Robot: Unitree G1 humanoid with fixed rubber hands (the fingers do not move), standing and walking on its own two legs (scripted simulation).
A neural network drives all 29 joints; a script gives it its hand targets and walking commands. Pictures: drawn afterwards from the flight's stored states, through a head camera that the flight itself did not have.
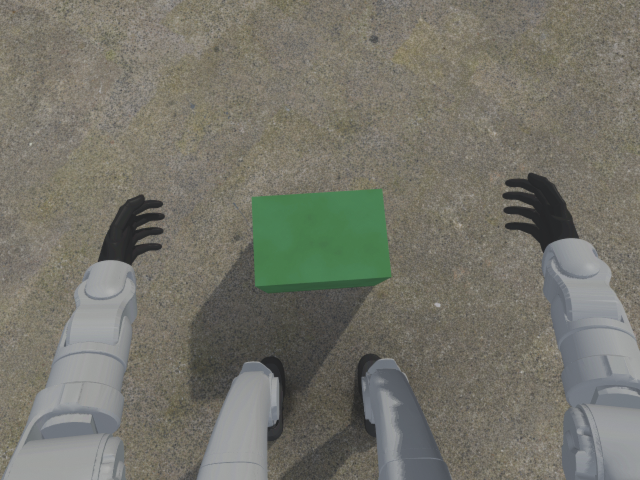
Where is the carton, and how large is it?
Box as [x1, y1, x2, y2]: [252, 189, 391, 292]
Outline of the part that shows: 381,189 252,197 255,286 266,292 281,292 374,285 391,276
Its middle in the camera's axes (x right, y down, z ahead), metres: +0.00 +0.01 +0.98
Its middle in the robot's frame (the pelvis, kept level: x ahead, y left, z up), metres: +0.46 +0.00 -0.58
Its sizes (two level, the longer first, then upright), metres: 0.297 0.202 0.243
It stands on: the floor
